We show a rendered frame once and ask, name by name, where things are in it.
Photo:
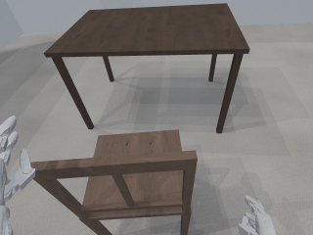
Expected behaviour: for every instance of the left robot forearm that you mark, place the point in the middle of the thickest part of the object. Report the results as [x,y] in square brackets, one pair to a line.
[5,225]

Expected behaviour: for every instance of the chair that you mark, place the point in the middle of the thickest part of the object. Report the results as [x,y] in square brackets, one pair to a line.
[131,175]

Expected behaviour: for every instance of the table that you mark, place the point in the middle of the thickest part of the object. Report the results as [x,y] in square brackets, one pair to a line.
[203,29]

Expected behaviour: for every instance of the left robot hand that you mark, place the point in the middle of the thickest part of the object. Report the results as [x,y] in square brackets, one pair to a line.
[22,176]

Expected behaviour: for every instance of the right robot hand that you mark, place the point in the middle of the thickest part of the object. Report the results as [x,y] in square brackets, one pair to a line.
[261,224]

